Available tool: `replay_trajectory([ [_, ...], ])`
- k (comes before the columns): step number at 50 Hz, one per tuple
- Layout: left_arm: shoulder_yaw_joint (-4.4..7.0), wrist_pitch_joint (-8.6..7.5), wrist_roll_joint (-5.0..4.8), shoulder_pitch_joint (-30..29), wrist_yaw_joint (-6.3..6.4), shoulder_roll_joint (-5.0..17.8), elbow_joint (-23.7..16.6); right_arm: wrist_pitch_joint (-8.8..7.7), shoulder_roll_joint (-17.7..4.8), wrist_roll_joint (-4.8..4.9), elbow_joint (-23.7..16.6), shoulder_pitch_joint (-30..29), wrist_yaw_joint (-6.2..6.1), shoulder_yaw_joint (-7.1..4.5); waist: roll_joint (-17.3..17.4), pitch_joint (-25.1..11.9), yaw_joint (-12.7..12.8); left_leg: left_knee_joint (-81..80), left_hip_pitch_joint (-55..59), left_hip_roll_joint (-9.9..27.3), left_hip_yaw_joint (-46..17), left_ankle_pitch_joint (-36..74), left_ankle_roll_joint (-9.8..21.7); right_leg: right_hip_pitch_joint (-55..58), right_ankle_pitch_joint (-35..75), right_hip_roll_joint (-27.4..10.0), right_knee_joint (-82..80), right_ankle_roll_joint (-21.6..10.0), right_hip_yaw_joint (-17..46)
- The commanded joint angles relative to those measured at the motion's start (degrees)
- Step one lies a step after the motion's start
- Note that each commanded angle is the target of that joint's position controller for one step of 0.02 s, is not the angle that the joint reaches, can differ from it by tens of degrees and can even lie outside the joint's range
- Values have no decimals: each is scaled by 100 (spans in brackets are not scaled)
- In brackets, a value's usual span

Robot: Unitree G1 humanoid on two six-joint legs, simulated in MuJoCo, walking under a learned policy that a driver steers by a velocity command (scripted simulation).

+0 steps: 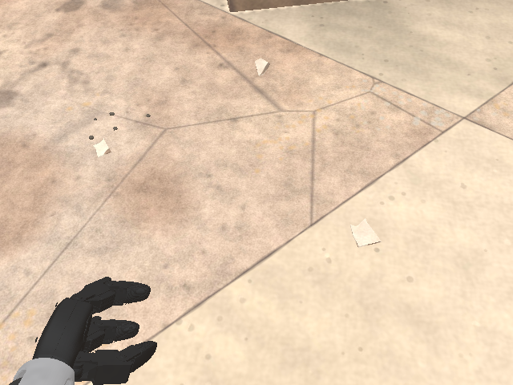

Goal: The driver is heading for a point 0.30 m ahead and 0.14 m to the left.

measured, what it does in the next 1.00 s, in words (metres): walks ahead: right foot, then left foot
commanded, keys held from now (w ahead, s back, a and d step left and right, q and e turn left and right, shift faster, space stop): w+q+shift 0.12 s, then shift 0.88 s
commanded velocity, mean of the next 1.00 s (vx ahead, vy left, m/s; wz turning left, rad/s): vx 0.35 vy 0.00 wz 0.14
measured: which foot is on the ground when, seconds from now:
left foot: down 0.00-0.06, up 0.08-0.42, down 0.44-1.00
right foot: up 0.00-0.02, down 0.04-0.44, up 0.46-0.82, down 0.84-1.00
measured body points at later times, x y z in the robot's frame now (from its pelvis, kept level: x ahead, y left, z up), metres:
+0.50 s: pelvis +0.42 +0.03 -0.01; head +0.46 +0.05 +0.44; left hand +0.40 +0.32 -0.14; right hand +0.65 -0.18 -0.10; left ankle +0.55 +0.12 -0.72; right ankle +0.23 -0.11 -0.64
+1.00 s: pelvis +0.53 +0.02 +0.02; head +0.54 +0.01 +0.47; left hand +0.57 +0.30 -0.11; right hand +0.69 -0.21 -0.12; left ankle +0.55 +0.12 -0.72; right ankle +0.56 -0.12 -0.72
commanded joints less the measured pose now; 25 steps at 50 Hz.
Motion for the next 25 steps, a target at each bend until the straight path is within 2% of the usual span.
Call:
replay_trajectory([
  [1, 249, -58, 83, 1822, 217, 723, 317, -43, -1523, -2, -393, -780, -68, -254, 559, -503, 1687, 1954, -1818, 1265, -510, 7398, 939, 3632, -758, 614, -250, -125, -234],
  [2, 396, -71, 130, 2884, 342, 1040, 638, 1, -1470, 26, -411, -892, -82, -232, 578, -1010, 2251, 3625, -2643, 981, -512, 6277, 850, 5077, -783, 272, -593, -125, 130],
  [3, 546, -105, 216, 3485, 485, 1600, 806, 12, -635, -57, -559, -637, -39, -72, -485, -1749, 1961, 5911, -3870, 340, -690, 1404, 871, 6316, -2474, -1338, -674, -37, 1853],
  [4, 610, -125, 227, 3343, 524, 1839, 632, 11, -190, 244, -819, -77, -41, 6, -1378, -2715, 1442, 7577, -5058, -153, -1380, -514, 856, 6792, -3478, -2632, -1786, -268, 4554],
  [5, 577, -121, 101, 2987, 520, 1414, 686, 66, -744, 216, -867, -838, -76, -138, -474, -1885, 1508, 7658, -5482, 128, -1523, 242, 895, 5941, -3168, -2276, -2184, -170, 4078],
  [6, 472, -180, 64, 2580, 511, 993, 751, 77, -615, 192, -898, -1092, -37, -124, -345, -907, 1247, 7307, -5590, 339, -1417, 695, 866, 5065, -2413, -2025, -2231, -178, 3112],
  [7, 425, -245, 69, 2351, 488, 732, 834, 111, -421, 140, -792, -1115, -15, -87, -189, -339, 1000, 7043, -5377, 465, -1370, 786, 757, 4317, -799, -1770, -2317, -181, 2393],
  [8, 355, -299, 35, 2207, 488, 502, 893, 206, -295, 62, -645, -977, 4, -92, -110, -100, 745, 6826, -5022, 509, -1377, 727, 665, 3799, 626, -1431, -2331, -76, 1616],
  [9, 318, -359, -23, 2259, 483, 404, 974, 303, -132, 4, -585, -651, 25, -77, -428, -165, 521, 6696, -4693, 473, -1332, 567, 543, 3531, 1923, -1500, -2261, -178, 1207],
  [10, 274, -431, -92, 2319, 443, 221, 1078, 371, -61, -34, -561, -707, 22, -88, -327, -87, 432, 6456, -4626, 452, -1332, 441, 487, 3429, 2945, -1414, -2247, -176, 870],
  [11, 256, -492, -173, 2336, 425, 180, 1174, 411, 20, -72, -598, -854, 32, -96, -393, 47, 374, 6194, -4716, 343, -1260, 456, 435, 3358, 3490, -1348, -2346, -184, 575],
  [12, 256, -525, -201, 2278, 428, 191, 1229, 418, 61, -103, -677, -1106, 54, -93, -454, 142, 353, 5860, -4789, 270, -1158, 663, 408, 3299, 3687, -1211, -2492, -165, 303],
  [13, 267, -529, -348, 1478, 490, 124, 969, 295, 95, 431, -874, -1472, -29, -103, -763, 196, 305, 5333, -5017, 345, -1358, 888, 340, 3326, 3214, -1094, -2643, -159, 99],
  [14, 259, -525, -374, 1292, 555, 190, 933, 189, 115, 412, -1013, -1855, -5, -26, -602, 277, 333, 4371, -4696, 297, -1135, 1391, 332, 2988, 2943, -869, -2749, -68, -243],
  [15, 277, -507, -373, 1441, 636, 307, 1005, 88, 182, 253, -1113, -2207, 61, 22, -433, 278, 460, 3428, -4246, 140, -821, 2062, 286, 2797, 2747, -633, -2750, -71, -519],
  [16, 302, -492, -385, 1875, 704, 433, 1148, 24, 231, 124, -1183, -2498, 139, 49, -298, 153, 651, 2886, -3886, -78, -602, 2750, 225, 2878, 2773, -608, -2681, -117, -537],
  [17, 360, -488, -398, 2192, 744, 693, 1270, -2, 196, 63, -1264, -2574, 214, 42, -322, -17, 678, 2603, -3490, -195, -626, 3211, 243, 3005, 2848, -770, -2678, -146, -393],
  [18, 407, -467, -407, 2236, 765, 887, 1326, 7, 52, 53, -1265, -2418, 268, 6, -443, -122, 561, 2478, -3229, -303, -680, 3329, 311, 3212, 3125, -872, -2549, -127, -331],
  [19, 444, -421, -405, 2166, 777, 994, 1329, 26, -183, 53, -1192, -2131, 292, -65, -526, -262, 372, 2443, -2948, -405, -746, 3277, 393, 3425, 3387, -903, -2260, -38, -319],
  [21, 462, -260, -384, 1947, 767, 1032, 1292, 72, -607, 10, -859, -1168, 250, -248, -411, -653, -228, 2290, -1962, -555, -773, 3402, 588, 3589, 3576, -732, -878, 275, -422],
  [22, 426, -207, -353, 2060, 747, 931, 1272, 109, -858, -9, -809, -955, 166, -320, -84, -763, -363, 2115, -1466, -236, -1084, 4503, 712, 3340, 2722, -471, 288, 520, -451],
  [23, 255, -185, -133, 2958, 678, 310, 1246, 123, -1385, -147, -861, -1151, 81, -341, 1811, -1313, 299, 2895, -78, 1110, -2442, 8356, 1430, 2027, -2625, 359, 2772, 849, -486],
  [24, 98, -187, -385, 4058, 561, 52, 1596, 70, -959, -268, -971, -1169, 123, -183, 1710, -2867, 498, 2732, 971, 2221, -4481, 8265, 2639, 1293, -3780, 743, 4271, 957, 1002],
  [25, 242, -178, -481, 3560, 529, 726, 1587, 86, -761, -110, -1185, -1605, 182, -176, 694, -2699, 280, 2390, 317, 1981, -4111, 7565, 2559, 1403, -3533, 481, 4278, 930, 1439],
])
